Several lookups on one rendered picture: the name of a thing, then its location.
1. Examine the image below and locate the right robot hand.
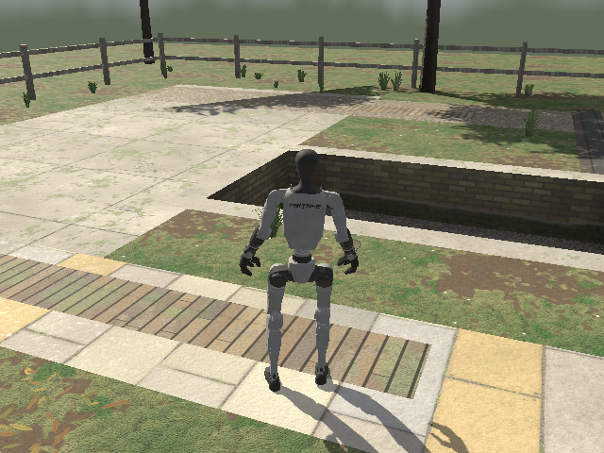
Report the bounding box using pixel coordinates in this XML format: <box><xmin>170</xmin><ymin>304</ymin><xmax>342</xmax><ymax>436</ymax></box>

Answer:
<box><xmin>337</xmin><ymin>256</ymin><xmax>359</xmax><ymax>275</ymax></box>

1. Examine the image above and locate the robot right forearm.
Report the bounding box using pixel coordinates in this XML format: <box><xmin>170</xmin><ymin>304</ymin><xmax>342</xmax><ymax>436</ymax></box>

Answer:
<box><xmin>340</xmin><ymin>228</ymin><xmax>357</xmax><ymax>260</ymax></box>

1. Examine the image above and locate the left robot upper arm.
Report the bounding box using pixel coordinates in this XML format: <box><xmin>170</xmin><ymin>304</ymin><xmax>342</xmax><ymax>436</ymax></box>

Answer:
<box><xmin>256</xmin><ymin>189</ymin><xmax>286</xmax><ymax>240</ymax></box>

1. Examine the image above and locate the robot left forearm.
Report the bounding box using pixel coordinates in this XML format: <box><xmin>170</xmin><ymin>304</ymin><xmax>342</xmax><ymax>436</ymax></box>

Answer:
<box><xmin>243</xmin><ymin>225</ymin><xmax>264</xmax><ymax>259</ymax></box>

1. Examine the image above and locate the right robot upper arm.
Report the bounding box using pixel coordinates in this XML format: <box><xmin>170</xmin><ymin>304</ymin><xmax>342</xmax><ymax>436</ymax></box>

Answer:
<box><xmin>325</xmin><ymin>191</ymin><xmax>349</xmax><ymax>243</ymax></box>

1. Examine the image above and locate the robot right shin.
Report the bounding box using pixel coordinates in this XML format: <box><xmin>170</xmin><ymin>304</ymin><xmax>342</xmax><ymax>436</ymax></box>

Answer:
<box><xmin>316</xmin><ymin>308</ymin><xmax>330</xmax><ymax>372</ymax></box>

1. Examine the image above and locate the left robot hand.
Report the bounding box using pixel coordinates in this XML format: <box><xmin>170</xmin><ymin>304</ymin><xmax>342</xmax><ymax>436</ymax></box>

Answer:
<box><xmin>239</xmin><ymin>254</ymin><xmax>260</xmax><ymax>276</ymax></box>

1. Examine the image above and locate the robot right thigh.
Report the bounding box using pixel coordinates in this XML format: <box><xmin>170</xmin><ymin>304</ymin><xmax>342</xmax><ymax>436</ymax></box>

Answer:
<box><xmin>314</xmin><ymin>263</ymin><xmax>333</xmax><ymax>324</ymax></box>

